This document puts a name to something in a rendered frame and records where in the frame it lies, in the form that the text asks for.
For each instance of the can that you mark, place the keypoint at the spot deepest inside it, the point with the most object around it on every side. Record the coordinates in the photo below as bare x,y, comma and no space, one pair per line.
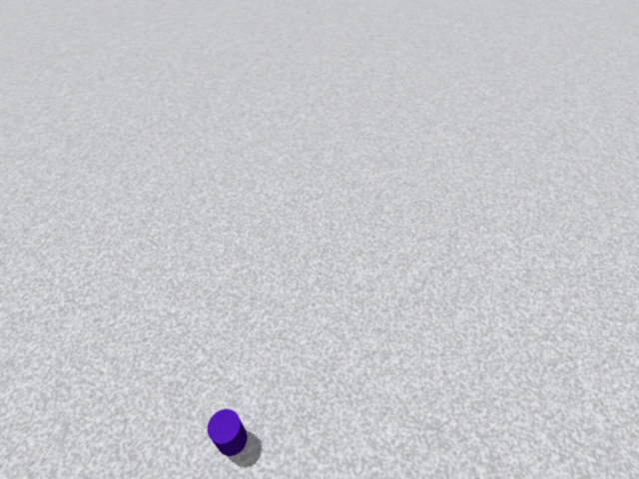
226,430

